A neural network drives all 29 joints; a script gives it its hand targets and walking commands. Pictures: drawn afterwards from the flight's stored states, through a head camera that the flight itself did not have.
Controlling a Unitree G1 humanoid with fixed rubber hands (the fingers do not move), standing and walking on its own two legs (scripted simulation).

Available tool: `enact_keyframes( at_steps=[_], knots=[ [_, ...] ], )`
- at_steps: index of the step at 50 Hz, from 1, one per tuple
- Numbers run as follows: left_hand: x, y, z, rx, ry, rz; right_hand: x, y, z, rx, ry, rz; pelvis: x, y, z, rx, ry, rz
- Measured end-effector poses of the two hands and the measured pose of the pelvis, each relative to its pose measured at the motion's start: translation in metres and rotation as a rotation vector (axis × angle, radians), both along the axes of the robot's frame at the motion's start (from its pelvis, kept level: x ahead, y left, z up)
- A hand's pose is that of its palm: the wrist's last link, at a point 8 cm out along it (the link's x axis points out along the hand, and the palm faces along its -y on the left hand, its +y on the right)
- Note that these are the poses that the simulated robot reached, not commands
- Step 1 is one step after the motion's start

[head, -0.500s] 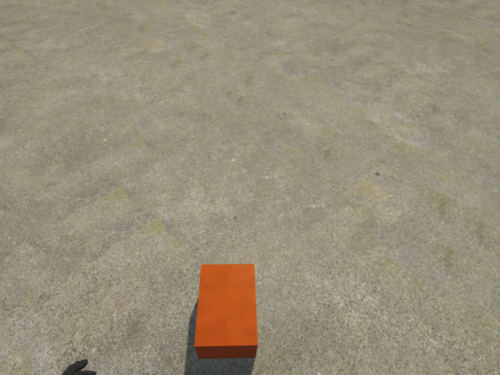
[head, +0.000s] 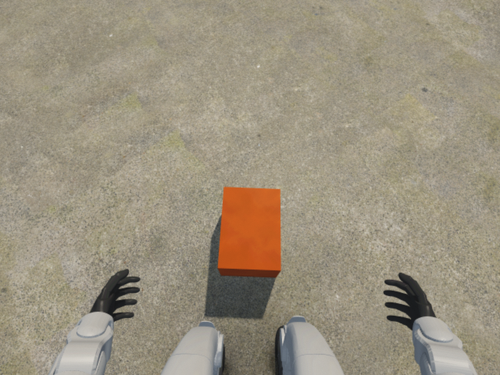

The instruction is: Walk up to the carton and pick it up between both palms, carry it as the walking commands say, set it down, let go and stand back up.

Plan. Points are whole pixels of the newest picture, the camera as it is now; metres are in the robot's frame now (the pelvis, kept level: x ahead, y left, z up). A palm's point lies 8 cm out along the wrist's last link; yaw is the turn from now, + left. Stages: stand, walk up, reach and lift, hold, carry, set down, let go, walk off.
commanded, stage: reach and lift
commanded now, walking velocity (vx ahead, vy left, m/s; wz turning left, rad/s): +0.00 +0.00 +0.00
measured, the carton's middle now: (250, 232) +0.49 +0.00 -0.65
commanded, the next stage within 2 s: none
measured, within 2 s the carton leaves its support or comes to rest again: neither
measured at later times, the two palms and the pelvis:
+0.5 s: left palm (144, 243) +0.32 +0.21 -0.15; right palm (381, 249) +0.32 -0.26 -0.16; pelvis -0.06 -0.01 -0.05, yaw +0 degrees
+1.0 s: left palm (169, 192) +0.46 +0.19 -0.21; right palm (343, 198) +0.46 -0.21 -0.21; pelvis -0.08 -0.01 -0.07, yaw +1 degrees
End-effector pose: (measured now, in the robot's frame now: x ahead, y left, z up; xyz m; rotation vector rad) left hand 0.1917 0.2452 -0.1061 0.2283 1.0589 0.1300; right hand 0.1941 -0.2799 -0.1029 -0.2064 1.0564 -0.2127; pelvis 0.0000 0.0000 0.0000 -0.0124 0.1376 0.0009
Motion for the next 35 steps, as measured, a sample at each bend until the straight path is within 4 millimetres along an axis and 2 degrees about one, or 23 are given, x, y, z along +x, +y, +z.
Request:
enact_keyframes(
  at_steps=[4,10,15,20,27,35],
  knots=[
    [0.034,-0.004,-0.005,-0.008,-0.084,-0.001,0.021,0.005,-0.010,0.001,-0.042,0.015,-0.010,0.005,-0.011,0.001,0.039,-0.004],
    [0.081,-0.012,-0.001,0.004,-0.167,-0.008,0.054,0.005,-0.014,0.014,-0.110,0.021,-0.026,0.008,-0.023,0.005,0.099,-0.018],
    [0.102,-0.021,-0.001,0.002,-0.176,-0.007,0.074,0.004,-0.022,0.040,-0.123,0.012,-0.037,0.005,-0.031,0.016,0.136,-0.022],
    [0.115,-0.028,-0.021,-0.029,-0.151,0.030,0.097,0.013,-0.034,0.073,-0.138,0.032,-0.049,-0.003,-0.039,0.031,0.193,-0.022],
    [0.143,-0.032,-0.051,-0.052,-0.192,0.060,0.146,0.027,-0.058,0.100,-0.196,0.034,-0.066,-0.017,-0.055,0.029,0.277,0.002],
    [0.195,-0.039,-0.056,-0.079,-0.266,0.049,0.204,0.050,-0.067,0.122,-0.249,0.030,-0.072,-0.026,-0.068,0.022,0.358,0.019]
  ],
)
